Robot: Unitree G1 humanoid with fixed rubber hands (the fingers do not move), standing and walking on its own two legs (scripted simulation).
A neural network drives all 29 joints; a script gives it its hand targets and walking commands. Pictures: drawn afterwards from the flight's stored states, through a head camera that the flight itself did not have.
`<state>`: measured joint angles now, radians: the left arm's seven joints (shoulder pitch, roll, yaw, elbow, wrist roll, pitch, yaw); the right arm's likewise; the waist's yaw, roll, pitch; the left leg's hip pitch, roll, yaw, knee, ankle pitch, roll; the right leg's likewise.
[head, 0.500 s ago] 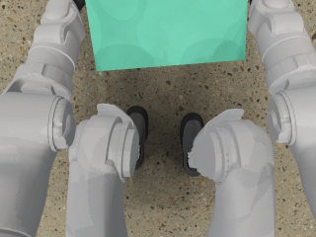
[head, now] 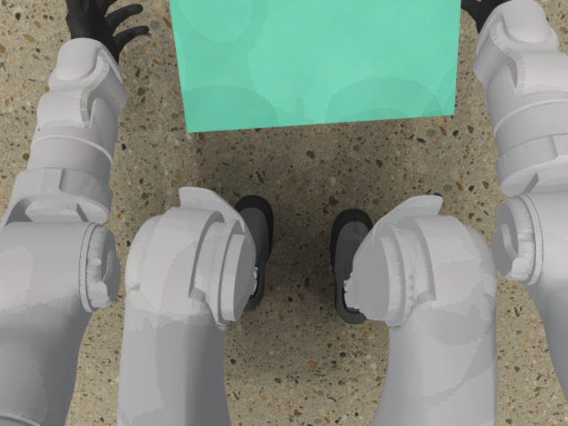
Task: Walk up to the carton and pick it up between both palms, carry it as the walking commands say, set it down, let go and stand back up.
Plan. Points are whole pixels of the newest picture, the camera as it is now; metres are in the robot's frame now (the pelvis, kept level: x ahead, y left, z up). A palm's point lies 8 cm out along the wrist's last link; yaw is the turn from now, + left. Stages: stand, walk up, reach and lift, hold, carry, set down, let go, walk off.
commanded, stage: set down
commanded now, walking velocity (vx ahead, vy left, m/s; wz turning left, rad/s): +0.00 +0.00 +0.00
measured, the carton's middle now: (307, 14) +0.53 +0.01 -0.23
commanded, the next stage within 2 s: let go in 1.38 s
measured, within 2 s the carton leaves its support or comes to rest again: neither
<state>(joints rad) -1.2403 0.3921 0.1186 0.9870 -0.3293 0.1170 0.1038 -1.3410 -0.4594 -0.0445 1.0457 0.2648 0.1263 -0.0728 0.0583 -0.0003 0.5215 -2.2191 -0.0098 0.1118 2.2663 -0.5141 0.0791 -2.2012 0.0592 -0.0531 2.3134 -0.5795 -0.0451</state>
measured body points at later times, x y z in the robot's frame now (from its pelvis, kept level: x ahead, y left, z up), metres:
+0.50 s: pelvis +0.01 -0.01 +0.09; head +0.36 +0.01 +0.35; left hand +0.49 +0.25 -0.07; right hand +0.55 -0.21 -0.06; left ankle +0.14 +0.09 -0.31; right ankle +0.12 -0.10 -0.31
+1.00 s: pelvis +0.00 -0.01 +0.20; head +0.35 +0.01 +0.47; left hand +0.51 +0.24 +0.07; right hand +0.56 -0.22 +0.09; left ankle +0.14 +0.09 -0.31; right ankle +0.12 -0.10 -0.31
